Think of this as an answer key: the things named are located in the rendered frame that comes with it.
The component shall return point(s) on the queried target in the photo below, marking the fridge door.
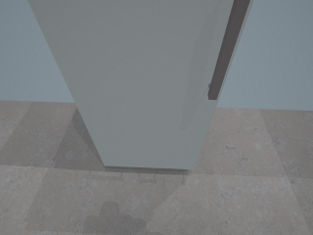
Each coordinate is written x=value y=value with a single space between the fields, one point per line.
x=138 y=72

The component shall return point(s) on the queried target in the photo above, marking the handle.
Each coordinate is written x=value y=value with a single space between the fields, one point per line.
x=233 y=28

